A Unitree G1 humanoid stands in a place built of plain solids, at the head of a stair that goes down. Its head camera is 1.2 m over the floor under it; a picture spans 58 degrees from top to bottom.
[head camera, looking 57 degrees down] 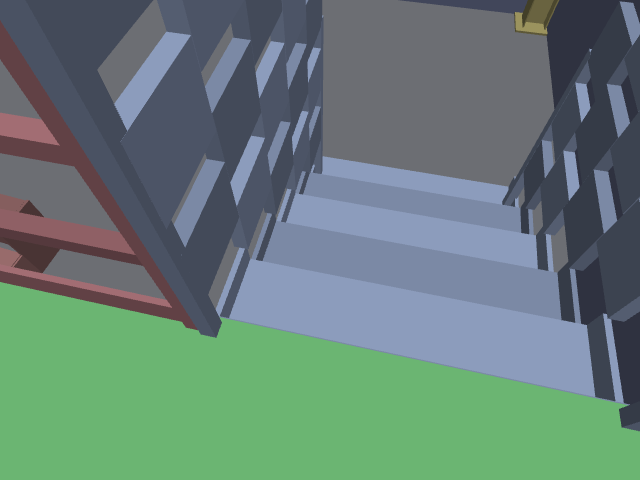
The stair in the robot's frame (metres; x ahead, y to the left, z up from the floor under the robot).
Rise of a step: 0.17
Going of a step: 0.30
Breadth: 1.22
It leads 13 degrees to the right of straight ahead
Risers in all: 6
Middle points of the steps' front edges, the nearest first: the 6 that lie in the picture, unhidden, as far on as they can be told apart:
0.39 -0.25 0.00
0.68 -0.32 -0.17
0.97 -0.38 -0.34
1.27 -0.45 -0.51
1.56 -0.52 -0.68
1.85 -0.58 -0.85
